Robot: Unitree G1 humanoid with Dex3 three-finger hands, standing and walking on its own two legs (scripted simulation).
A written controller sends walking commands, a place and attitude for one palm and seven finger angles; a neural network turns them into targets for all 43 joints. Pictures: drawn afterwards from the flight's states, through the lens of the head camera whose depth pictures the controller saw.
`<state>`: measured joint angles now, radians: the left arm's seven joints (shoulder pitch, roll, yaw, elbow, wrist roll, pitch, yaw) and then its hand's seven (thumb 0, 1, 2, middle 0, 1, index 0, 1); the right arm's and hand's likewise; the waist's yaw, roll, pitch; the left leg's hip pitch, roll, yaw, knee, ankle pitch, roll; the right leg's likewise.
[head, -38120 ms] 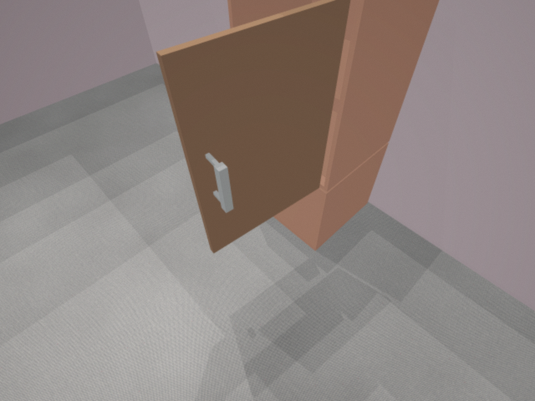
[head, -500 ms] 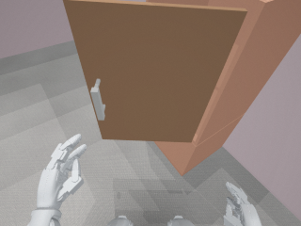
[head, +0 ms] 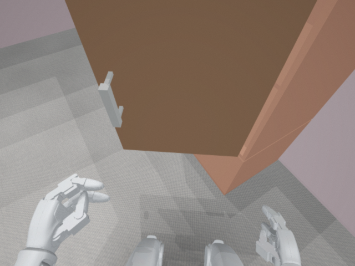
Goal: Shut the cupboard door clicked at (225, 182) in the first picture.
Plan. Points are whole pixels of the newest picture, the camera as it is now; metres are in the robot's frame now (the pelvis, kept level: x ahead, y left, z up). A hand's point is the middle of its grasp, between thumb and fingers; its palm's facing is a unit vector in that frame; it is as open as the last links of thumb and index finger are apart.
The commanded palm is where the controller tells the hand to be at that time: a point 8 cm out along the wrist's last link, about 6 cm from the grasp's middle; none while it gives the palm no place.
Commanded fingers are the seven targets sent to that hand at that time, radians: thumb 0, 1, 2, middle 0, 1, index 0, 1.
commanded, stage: raise the hand and make a fist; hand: left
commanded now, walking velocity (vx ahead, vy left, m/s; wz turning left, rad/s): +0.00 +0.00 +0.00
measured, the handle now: (113, 100) +0.48 +0.21 +0.07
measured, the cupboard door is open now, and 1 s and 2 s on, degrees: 54 54 54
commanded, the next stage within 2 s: bring the fist close to the handle in 1.14 s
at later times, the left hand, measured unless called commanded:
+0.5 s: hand (78, 210) +0.21 +0.21 +0.06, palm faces +0.01 -1.00 -0.02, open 3.1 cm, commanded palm +0.19 +0.26 +0.06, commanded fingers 0.00 0.90 0.90 -1.30 -1.50 -1.30 -1.50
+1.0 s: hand (83, 198) +0.23 +0.20 +0.07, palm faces +0.00 -1.00 -0.03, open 3.1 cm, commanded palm +0.21 +0.26 +0.07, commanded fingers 0.00 0.90 0.90 -1.30 -1.50 -1.30 -1.50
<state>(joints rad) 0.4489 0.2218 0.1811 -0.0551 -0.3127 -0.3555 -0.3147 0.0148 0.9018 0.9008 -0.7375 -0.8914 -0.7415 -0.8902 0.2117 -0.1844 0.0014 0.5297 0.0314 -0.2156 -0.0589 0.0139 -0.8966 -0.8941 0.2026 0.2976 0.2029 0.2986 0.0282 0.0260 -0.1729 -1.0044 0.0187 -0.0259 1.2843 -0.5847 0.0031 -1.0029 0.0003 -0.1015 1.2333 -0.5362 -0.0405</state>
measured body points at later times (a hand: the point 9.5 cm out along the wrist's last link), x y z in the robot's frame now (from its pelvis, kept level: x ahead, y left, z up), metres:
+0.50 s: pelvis +0.00 +0.02 +0.01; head +0.06 +0.04 +0.46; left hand +0.20 +0.26 +0.06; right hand +0.20 -0.21 -0.05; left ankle +0.02 +0.11 -0.63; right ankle +0.03 -0.10 -0.63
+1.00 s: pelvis +0.01 +0.02 +0.02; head +0.07 +0.03 +0.46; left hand +0.23 +0.26 +0.07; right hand +0.19 -0.22 -0.06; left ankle +0.02 +0.11 -0.63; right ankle +0.03 -0.10 -0.63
